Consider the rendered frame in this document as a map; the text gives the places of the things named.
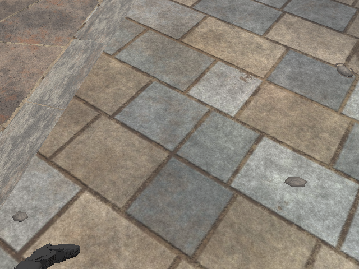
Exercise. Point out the left robot hand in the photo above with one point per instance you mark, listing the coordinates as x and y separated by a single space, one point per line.
48 255

